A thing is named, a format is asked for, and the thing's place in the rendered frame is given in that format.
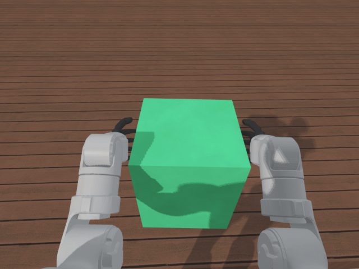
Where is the right robot upper arm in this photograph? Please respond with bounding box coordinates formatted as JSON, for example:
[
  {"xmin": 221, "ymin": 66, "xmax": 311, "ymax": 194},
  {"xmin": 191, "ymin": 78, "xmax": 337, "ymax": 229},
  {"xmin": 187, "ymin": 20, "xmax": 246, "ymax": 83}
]
[{"xmin": 257, "ymin": 228, "xmax": 328, "ymax": 269}]

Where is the carton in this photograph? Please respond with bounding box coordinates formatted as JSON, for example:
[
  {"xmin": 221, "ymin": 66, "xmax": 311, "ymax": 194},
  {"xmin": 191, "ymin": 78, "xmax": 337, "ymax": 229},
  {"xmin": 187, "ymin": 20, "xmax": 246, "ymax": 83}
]
[{"xmin": 128, "ymin": 98, "xmax": 251, "ymax": 229}]

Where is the robot left forearm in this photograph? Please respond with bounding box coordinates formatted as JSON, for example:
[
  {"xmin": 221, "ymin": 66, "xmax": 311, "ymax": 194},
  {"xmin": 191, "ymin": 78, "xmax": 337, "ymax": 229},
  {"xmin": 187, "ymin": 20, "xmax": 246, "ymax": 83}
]
[{"xmin": 57, "ymin": 132, "xmax": 128, "ymax": 264}]

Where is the right robot hand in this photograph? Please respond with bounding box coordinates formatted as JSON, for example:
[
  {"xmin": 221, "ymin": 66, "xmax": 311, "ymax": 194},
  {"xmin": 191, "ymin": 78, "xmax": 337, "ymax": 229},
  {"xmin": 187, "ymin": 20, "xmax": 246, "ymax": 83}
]
[{"xmin": 241, "ymin": 119, "xmax": 265, "ymax": 163}]

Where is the left robot hand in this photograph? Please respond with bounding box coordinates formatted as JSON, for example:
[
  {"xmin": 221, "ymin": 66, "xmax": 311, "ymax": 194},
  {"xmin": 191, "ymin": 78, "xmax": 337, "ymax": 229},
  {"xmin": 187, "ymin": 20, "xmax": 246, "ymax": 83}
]
[{"xmin": 112, "ymin": 117, "xmax": 136, "ymax": 160}]

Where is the left robot upper arm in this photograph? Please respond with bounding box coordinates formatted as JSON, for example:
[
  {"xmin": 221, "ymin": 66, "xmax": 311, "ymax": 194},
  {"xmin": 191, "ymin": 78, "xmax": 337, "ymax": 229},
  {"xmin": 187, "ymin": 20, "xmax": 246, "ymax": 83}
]
[{"xmin": 42, "ymin": 224, "xmax": 123, "ymax": 269}]

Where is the robot right forearm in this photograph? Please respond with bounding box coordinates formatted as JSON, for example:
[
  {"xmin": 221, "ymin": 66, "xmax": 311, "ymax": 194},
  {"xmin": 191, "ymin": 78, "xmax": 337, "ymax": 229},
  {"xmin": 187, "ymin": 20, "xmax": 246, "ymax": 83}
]
[{"xmin": 250, "ymin": 134, "xmax": 328, "ymax": 265}]

